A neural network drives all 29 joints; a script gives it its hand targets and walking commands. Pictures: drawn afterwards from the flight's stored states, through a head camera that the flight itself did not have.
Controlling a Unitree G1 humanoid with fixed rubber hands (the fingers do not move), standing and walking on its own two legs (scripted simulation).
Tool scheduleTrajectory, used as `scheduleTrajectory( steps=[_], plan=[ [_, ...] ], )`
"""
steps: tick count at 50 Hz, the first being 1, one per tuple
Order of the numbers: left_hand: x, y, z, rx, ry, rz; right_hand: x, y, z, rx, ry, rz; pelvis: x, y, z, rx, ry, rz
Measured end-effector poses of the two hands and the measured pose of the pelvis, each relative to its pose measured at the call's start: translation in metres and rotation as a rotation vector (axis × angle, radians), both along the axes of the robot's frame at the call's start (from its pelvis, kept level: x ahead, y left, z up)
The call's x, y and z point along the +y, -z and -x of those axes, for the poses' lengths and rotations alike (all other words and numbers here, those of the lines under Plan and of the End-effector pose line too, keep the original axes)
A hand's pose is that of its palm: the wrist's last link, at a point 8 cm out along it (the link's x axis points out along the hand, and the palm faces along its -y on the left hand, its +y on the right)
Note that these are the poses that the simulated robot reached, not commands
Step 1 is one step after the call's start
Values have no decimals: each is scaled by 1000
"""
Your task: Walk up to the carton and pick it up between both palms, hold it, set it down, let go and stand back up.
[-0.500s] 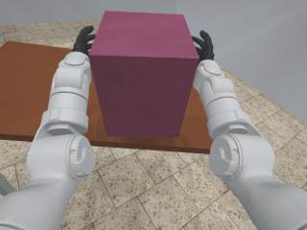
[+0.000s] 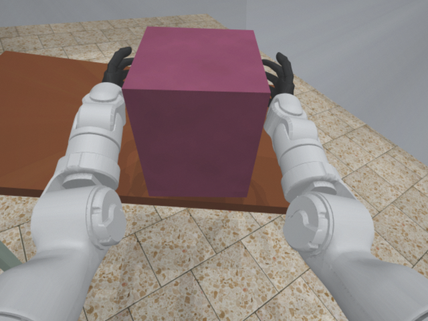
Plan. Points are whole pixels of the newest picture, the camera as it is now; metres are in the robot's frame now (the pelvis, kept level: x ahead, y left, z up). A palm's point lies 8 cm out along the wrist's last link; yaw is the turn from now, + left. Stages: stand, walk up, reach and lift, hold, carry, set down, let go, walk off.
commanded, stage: set down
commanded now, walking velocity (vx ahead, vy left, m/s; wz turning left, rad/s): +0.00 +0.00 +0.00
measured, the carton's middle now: (199, 116) +0.45 +0.03 +0.16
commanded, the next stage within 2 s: none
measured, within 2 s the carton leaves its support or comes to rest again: neither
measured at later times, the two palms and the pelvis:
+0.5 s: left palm (115, 96) +0.46 +0.19 +0.18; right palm (271, 105) +0.44 -0.10 +0.20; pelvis +0.01 +0.00 +0.00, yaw +0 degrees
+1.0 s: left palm (114, 99) +0.47 +0.19 +0.16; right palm (265, 111) +0.45 -0.10 +0.18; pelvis +0.02 +0.00 +0.00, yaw +0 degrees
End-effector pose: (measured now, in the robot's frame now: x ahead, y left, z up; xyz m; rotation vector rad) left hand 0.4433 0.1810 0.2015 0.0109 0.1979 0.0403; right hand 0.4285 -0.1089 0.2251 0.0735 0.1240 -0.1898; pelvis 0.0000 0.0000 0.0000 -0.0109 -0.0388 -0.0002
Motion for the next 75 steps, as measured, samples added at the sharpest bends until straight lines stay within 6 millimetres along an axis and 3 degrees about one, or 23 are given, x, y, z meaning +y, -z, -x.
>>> scheduleTrajectory(
  steps=[44,75],
  plan=[
    [10,36,-29,52,37,-5,10,39,-21,68,28,9,-1,0,-21,29,-1,-8],
    [10,50,-34,71,71,-10,8,70,-15,115,49,25,-1,0,-23,32,0,-9]
  ],
)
